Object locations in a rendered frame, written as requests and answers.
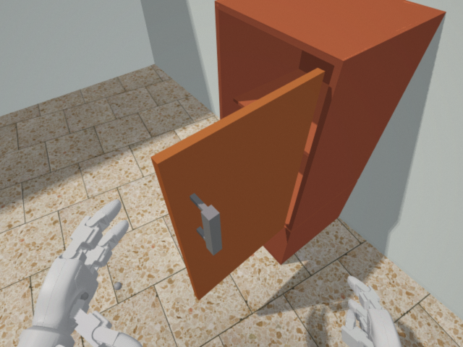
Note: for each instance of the cupboard door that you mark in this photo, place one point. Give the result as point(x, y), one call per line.
point(246, 166)

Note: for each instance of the robot left hand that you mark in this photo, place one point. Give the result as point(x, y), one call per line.
point(75, 272)

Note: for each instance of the robot right hand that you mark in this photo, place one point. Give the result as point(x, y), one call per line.
point(377, 326)

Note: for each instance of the handle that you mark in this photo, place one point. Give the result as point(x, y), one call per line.
point(211, 231)

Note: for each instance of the robot left forearm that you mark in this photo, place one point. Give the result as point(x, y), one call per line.
point(45, 337)

